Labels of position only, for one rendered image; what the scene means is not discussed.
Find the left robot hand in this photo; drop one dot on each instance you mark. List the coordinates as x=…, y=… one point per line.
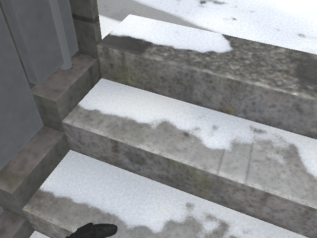
x=94, y=231

